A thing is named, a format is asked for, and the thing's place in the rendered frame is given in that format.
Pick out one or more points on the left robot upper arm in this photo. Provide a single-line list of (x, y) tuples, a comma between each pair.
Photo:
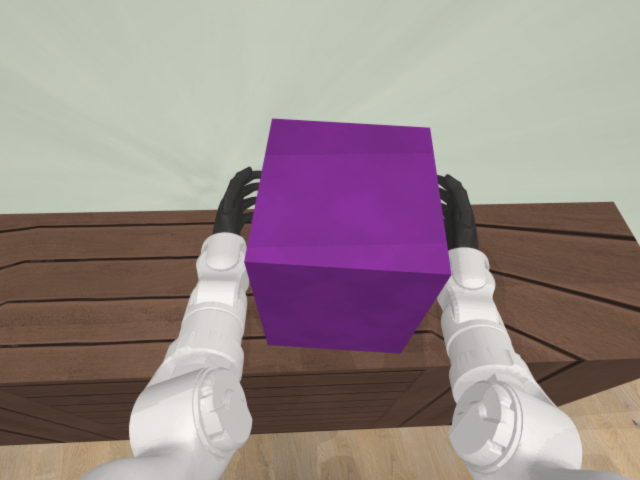
[(184, 428)]

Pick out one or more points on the robot left hand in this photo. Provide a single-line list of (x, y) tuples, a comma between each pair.
[(230, 217)]

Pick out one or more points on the left robot forearm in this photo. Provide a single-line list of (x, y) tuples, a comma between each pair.
[(214, 320)]

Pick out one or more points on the carton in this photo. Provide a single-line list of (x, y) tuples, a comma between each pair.
[(347, 248)]

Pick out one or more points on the robot right hand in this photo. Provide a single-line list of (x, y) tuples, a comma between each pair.
[(459, 222)]

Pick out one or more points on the pedestal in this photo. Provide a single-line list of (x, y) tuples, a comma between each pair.
[(90, 303)]

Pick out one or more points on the right robot upper arm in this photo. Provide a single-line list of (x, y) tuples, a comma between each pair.
[(503, 433)]

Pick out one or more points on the right robot forearm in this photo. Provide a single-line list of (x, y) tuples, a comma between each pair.
[(476, 339)]

